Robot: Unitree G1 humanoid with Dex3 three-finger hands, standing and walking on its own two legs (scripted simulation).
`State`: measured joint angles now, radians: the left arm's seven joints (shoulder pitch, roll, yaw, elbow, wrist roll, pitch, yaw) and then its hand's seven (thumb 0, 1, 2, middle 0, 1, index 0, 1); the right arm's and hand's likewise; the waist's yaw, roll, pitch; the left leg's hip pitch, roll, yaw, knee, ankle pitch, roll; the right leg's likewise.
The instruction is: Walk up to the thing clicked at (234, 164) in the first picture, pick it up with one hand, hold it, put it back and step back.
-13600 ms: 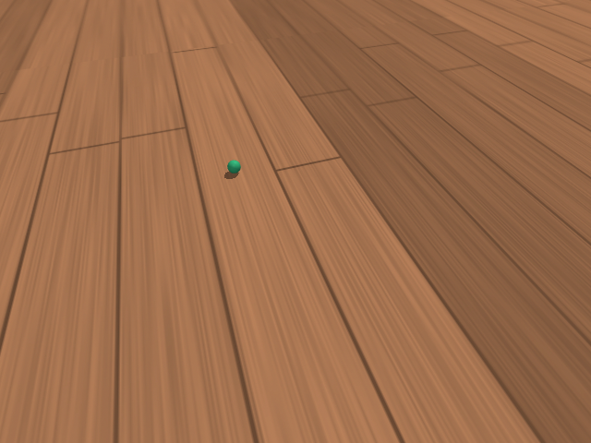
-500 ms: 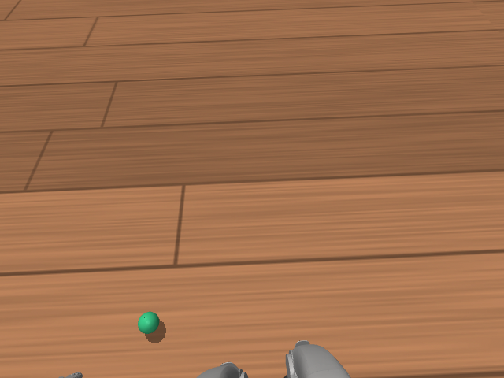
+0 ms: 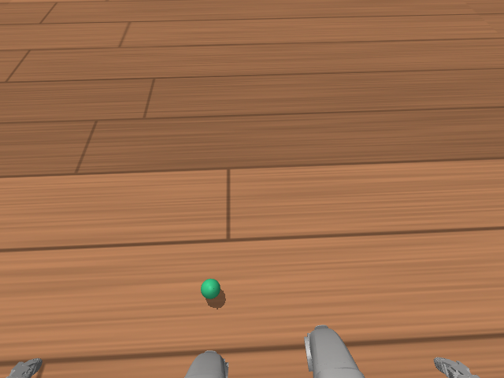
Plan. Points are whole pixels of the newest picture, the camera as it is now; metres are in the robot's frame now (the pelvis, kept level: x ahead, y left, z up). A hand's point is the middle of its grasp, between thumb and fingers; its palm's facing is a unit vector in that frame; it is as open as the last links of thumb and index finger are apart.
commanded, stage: walk up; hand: left
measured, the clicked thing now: (210, 288) +0.48 +0.20 -0.67
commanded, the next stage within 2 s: none
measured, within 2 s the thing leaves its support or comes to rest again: neither
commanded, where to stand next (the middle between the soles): +0.07 -0.01 m, yaw -8 degrees
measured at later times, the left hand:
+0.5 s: hand out of the picture -0.01 +0.29 -0.08, palm faces -0.14 -0.91 -0.40, open 7.4 cm
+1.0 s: hand out of the picture +0.10 +0.25 -0.10, palm faces -0.16 -0.91 -0.39, open 7.4 cm
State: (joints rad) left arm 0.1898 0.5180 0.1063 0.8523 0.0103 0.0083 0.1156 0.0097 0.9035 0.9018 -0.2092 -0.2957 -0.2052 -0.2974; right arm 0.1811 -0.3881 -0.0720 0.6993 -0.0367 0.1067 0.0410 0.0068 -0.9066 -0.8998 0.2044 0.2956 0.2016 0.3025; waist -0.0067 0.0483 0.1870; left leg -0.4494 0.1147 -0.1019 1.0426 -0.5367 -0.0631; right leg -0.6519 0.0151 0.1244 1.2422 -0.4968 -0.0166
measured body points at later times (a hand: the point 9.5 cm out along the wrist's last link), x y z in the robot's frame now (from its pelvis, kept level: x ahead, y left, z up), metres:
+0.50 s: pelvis -0.06 +0.01 +0.05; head -0.05 +0.00 +0.50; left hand +0.00 +0.34 -0.06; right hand -0.08 -0.35 -0.05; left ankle +0.05 +0.14 -0.62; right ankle -0.12 -0.07 -0.68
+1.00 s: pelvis -0.02 +0.00 +0.04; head +0.00 -0.01 +0.49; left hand +0.10 +0.30 -0.08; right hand +0.01 -0.32 -0.08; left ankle +0.09 +0.12 -0.67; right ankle -0.02 -0.14 -0.68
